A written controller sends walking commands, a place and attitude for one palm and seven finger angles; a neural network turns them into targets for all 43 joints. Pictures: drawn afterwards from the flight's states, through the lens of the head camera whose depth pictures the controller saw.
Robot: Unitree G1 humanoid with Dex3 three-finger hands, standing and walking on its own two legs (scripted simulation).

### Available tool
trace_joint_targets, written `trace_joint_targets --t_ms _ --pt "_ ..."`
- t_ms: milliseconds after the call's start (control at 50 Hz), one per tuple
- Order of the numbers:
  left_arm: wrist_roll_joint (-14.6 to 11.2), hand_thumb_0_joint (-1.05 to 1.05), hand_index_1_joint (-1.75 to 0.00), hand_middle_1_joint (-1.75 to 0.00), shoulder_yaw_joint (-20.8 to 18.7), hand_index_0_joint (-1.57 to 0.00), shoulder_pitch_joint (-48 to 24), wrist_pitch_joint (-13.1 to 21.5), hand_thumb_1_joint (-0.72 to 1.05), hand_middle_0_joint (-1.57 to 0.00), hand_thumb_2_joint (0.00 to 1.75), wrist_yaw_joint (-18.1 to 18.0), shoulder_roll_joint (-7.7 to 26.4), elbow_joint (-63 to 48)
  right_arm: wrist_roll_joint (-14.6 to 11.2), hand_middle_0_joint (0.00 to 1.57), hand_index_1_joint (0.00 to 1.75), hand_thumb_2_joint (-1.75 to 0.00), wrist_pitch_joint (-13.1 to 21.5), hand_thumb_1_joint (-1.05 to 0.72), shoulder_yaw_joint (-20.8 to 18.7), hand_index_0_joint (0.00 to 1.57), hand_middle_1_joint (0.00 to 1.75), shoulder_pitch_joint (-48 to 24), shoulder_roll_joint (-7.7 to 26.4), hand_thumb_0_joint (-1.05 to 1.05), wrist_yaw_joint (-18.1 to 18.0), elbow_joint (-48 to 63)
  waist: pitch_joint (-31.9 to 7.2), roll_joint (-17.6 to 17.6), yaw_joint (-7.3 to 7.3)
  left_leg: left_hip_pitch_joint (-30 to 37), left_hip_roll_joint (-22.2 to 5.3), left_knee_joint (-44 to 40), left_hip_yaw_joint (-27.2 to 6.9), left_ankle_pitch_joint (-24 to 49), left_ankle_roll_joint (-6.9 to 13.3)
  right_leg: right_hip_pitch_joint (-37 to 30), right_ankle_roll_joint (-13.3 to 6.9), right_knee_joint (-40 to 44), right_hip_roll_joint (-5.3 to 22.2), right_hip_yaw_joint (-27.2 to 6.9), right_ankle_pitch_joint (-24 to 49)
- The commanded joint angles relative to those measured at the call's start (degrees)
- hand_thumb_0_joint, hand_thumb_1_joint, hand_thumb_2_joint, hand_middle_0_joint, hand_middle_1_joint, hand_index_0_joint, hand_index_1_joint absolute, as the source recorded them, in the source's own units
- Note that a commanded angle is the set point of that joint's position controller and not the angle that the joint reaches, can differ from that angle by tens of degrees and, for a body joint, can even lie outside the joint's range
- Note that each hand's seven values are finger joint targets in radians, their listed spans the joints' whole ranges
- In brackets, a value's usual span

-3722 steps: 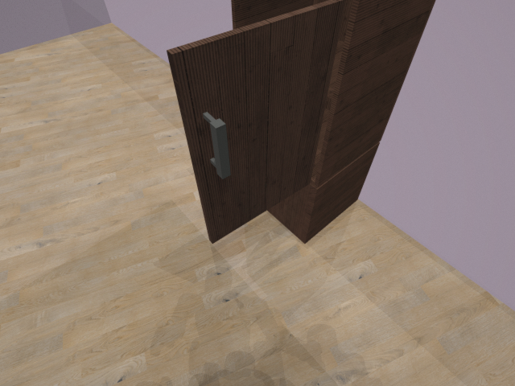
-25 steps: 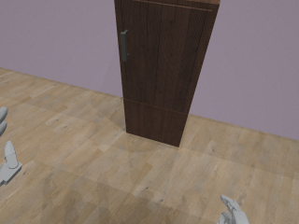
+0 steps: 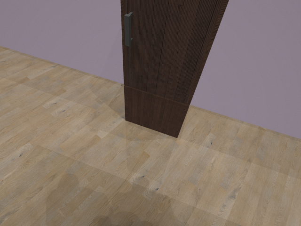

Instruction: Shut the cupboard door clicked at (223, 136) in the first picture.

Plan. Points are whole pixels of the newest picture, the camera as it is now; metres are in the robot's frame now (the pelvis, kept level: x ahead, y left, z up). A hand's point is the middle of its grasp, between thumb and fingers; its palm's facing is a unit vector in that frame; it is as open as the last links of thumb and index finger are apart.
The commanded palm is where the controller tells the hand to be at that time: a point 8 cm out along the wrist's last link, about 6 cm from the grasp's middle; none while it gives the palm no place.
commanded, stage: let the arm hang, fingers relaxed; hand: left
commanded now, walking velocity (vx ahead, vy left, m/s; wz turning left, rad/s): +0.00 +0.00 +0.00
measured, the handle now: (129, 29) +0.93 +0.15 +0.05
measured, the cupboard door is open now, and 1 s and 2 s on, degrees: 0 0 0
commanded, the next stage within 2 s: look to check the result in 0.68 s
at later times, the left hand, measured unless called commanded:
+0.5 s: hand out of the picture +0.01 +0.18 -0.17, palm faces -0.01 -0.98 -0.21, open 7.4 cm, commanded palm none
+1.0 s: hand out of the picture +0.01 +0.18 -0.17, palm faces -0.01 -0.98 -0.22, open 7.4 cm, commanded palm none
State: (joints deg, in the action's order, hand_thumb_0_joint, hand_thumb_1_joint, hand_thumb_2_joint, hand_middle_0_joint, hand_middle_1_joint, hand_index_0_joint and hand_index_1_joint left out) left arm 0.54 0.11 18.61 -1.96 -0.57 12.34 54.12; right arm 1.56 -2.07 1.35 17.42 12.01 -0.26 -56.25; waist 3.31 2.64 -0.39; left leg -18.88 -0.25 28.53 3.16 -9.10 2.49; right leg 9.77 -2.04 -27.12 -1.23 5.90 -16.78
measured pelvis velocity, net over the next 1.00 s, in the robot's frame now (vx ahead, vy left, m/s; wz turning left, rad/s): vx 0.02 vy -0.01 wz -0.03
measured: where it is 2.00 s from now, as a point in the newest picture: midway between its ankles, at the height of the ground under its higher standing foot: outside the picture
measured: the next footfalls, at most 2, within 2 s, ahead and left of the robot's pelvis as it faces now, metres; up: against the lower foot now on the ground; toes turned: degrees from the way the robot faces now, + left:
none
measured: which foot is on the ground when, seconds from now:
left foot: down 0.00-1.00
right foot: down 0.00-1.00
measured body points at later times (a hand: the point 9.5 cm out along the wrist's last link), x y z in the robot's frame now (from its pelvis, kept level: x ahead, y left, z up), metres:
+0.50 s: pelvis +0.01 +0.00 +0.01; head +0.00 +0.00 +0.46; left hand +0.01 +0.24 -0.15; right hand +0.02 -0.23 -0.15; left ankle +0.07 +0.09 -0.74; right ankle -0.02 -0.10 -0.74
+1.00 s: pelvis +0.02 -0.01 +0.01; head +0.03 -0.01 +0.46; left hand +0.01 +0.23 -0.15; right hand +0.02 -0.24 -0.15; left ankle +0.07 +0.09 -0.74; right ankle -0.02 -0.10 -0.74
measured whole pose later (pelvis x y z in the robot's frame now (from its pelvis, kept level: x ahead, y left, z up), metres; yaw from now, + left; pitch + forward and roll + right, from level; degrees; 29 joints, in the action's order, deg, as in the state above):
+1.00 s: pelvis +0.02 -0.01 +0.01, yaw -1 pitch -2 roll +0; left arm 0.6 -0.2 16.2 0.4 -1.3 10.4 66.4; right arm 0.9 -0.3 0.1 14.6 10.5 -1.7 -65.0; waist 2.8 -0.6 -0.3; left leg -11.6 0.0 21.3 4.7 -7.8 1.8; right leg 3.3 -2.3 -20.4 -1.3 4.1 -15.2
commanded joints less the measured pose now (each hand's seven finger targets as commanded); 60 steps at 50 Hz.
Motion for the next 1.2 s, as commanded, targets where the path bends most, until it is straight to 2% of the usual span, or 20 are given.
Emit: trace_joint_targets --t_ms 0,40,100,200,280,380,540,600,960,1060,1140,1180 --pt "-0.09 0.00 -0.30 -0.30 -2.16 -0.20 1.50 2.42 0.90 -0.20 0.90 -0.43 7.19 1.18 -0.60 0.20 0.30 -0.90 2.11 -0.90 -2.29 0.20 0.30 -1.63 7.34 0.00 -1.22 1.64 -4.58 -10.50 0.34 4.35 -5.99 -8.30 -9.44 -1.87 0.13 -1.05 -2.43 8.28 7.36 -9.07 2.39" --pt "-0.04 0.00 -0.30 -0.30 -2.05 -0.20 1.21 2.71 0.90 -0.20 0.90 -0.52 7.11 3.12 -0.80 0.20 0.30 -0.90 2.12 -0.90 -2.63 0.20 0.30 -0.59 7.82 0.00 -1.41 0.13 -3.65 -5.60 0.04 6.05 -6.19 -7.68 -9.07 0.22 0.11 -0.03 -2.52 9.39 7.51 -8.94 2.70" --pt "-0.07 0.00 -0.30 -0.30 -1.73 -0.20 1.05 2.62 0.90 -0.20 0.90 -0.72 5.99 5.91 -0.81 0.20 0.30 -0.90 2.01 -0.90 -2.61 0.20 0.30 0.70 7.26 0.00 -1.62 -2.35 -1.08 -3.36 -0.28 7.12 -6.35 -9.20 -9.02 -1.87 0.22 2.12 -2.34 10.49 7.40 -8.72 0.50" --pt "0.01 0.00 -0.30 -0.30 -1.54 -0.20 1.64 2.40 0.90 -0.20 0.90 -0.94 5.29 8.66 -0.72 0.20 0.30 -0.90 1.76 -0.90 -2.68 0.20 0.30 1.03 6.78 0.00 -1.74 -4.64 2.21 -1.60 -0.26 7.28 -6.37 -11.11 -8.63 -5.15 0.29 4.17 -2.08 11.30 7.11 -8.68 -2.03" --pt "0.12 0.00 -0.30 -0.30 -1.51 -0.20 1.86 2.46 0.90 -0.20 0.90 -1.08 5.09 9.49 -0.71 0.20 0.30 -0.90 1.83 -0.90 -2.67 0.20 0.30 0.91 6.11 0.00 -1.68 -5.55 2.05 -0.57 -0.28 7.87 -6.26 -11.57 -7.89 -4.45 0.25 4.08 -1.78 11.32 7.12 -8.92 -1.41" --pt "0.23 0.00 -0.30 -0.30 -1.52 -0.20 1.68 2.35 0.90 -0.20 0.90 -1.14 4.79 9.79 -0.64 0.20 0.30 -0.90 1.79 -0.90 -2.64 0.20 0.30 0.18 5.47 0.00 -1.62 -6.06 3.37 -2.05 -0.17 7.47 -6.17 -12.56 -7.86 -5.79 0.12 4.82 -1.43 11.44 7.02 -9.03 -2.05" --pt "0.20 0.00 -0.30 -0.30 -1.73 -0.20 1.21 2.79 0.90 -0.20 0.90 -1.20 5.10 9.67 -0.81 0.20 0.30 -0.90 2.36 -0.90 -2.56 0.20 0.30 -0.38 5.31 0.00 -1.73 -6.32 1.67 -4.00 0.07 8.95 -6.13 -11.44 -7.03 0.80 -0.05 2.35 -1.32 11.51 7.37 -8.88 3.04" --pt "0.12 0.00 -0.30 -0.30 -1.67 -0.20 0.66 2.76 0.90 -0.20 0.90 -1.19 4.49 9.92 -0.71 0.20 0.30 -0.90 2.42 -0.90 -2.37 0.20 0.30 -0.47 4.86 0.00 -1.85 -6.59 2.17 -4.59 -0.07 8.57 -6.06 -11.80 -7.20 0.72 -0.18 1.94 -1.37 11.63 7.40 -9.04 3.08" --pt "0.07 0.00 -0.30 -0.30 -1.69 -0.20 0.23 3.02 0.90 -0.20 0.90 -1.27 5.02 10.63 -0.85 0.20 0.30 -0.90 2.38 -0.90 -2.54 0.20 0.30 -1.06 5.93 0.00 -2.04 -6.87 0.65 -2.35 -0.24 11.17 -6.40 -10.29 -6.62 4.83 -0.07 0.28 -1.35 12.49 7.72 -8.71 6.35" --pt "0.05 0.00 -0.30 -0.30 -1.63 -0.20 -0.17 3.02 0.90 -0.20 0.90 -1.32 5.32 10.59 -0.88 0.20 0.30 -0.90 2.40 -0.90 -2.43 0.20 0.30 -1.81 6.24 0.00 -2.05 -7.12 1.00 -3.14 -0.19 11.45 -6.53 -10.11 -6.50 6.16 -0.07 -0.08 -1.25 12.50 7.81 -8.57 7.81" --pt "0.09 0.00 -0.30 -0.30 -1.70 -0.20 -0.12 3.12 0.90 -0.20 0.90 -1.30 5.86 10.61 -0.95 0.20 0.30 -0.90 2.41 -0.90 -2.45 0.20 0.30 -2.16 6.77 0.00 -2.02 -6.97 0.48 -2.04 -0.05 11.97 -6.59 -10.17 -6.51 6.58 -0.04 -0.40 -1.18 12.62 7.78 -8.66 8.42" --pt "0.06 0.00 -0.30 -0.30 -1.64 -0.20 -0.47 3.05 0.90 -0.20 0.90 -1.31 5.67 10.59 -0.89 0.20 0.30 -0.90 2.45 -0.90 -2.35 0.20 0.30 -2.45 6.44 0.00 -2.01 -7.07 0.71 -2.92 -0.14 11.89 -6.58 -10.32 -6.45 6.67 -0.09 -0.65 -1.12 12.65 7.89 -8.70 8.69"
